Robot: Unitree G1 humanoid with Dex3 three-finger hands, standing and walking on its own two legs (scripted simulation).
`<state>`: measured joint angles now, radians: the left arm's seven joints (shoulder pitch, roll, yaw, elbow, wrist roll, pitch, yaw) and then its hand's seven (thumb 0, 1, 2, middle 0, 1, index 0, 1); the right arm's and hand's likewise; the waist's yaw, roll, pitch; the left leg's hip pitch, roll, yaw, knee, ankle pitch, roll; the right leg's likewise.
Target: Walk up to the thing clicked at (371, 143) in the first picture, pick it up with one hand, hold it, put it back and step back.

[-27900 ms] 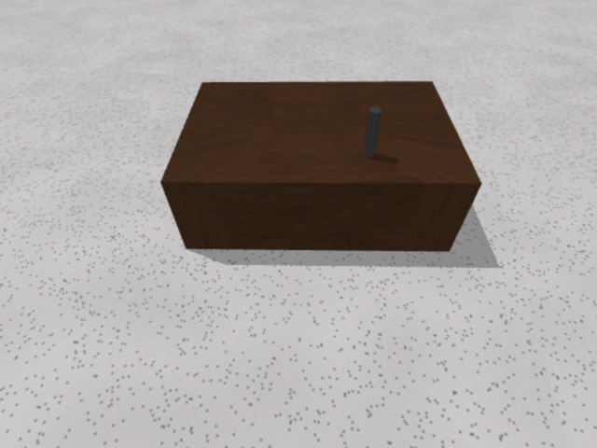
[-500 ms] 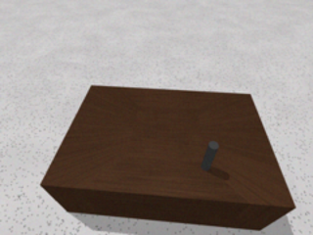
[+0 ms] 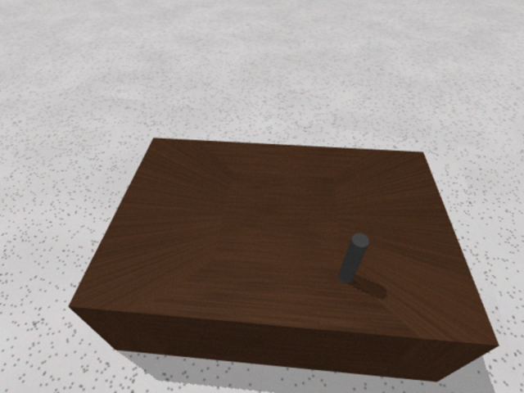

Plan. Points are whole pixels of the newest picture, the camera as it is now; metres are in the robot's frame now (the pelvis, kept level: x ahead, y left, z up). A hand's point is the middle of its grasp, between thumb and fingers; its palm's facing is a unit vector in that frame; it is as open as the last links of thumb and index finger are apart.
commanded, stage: step back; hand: right
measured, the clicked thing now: (352, 259) +0.53 -0.21 -0.30
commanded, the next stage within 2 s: none
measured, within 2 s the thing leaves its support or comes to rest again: neither
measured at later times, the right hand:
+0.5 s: hand out of the picture -0.03 -0.25 -0.16, palm faces -0.02 +0.91 -0.42, open 7.4 cm
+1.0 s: hand out of the picture -0.10 -0.25 -0.17, palm faces -0.03 +0.91 -0.41, open 7.4 cm
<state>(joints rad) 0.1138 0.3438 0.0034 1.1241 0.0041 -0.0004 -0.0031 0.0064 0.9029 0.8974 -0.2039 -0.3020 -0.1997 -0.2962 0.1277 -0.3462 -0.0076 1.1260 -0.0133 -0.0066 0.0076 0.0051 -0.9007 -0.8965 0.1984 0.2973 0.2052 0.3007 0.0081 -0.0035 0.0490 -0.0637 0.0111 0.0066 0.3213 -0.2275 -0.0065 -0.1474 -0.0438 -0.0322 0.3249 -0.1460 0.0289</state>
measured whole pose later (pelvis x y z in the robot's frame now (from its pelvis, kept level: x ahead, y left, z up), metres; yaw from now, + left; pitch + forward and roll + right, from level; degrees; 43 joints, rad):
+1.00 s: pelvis -0.19 +0.02 -0.03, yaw -1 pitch -1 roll +0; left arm 0.11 0.37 0.06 0.75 0.02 0.05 0.01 0.01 0.90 0.90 -0.21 -0.30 -0.20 -0.30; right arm 0.15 -0.41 -0.05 0.87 -0.01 0.03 -0.02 0.01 -0.90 -0.90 0.20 0.30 0.20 0.30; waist 0.01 0.01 0.18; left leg -0.28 -0.04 -0.04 0.67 -0.39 0.01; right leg -0.37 -0.01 0.02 0.67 -0.28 0.00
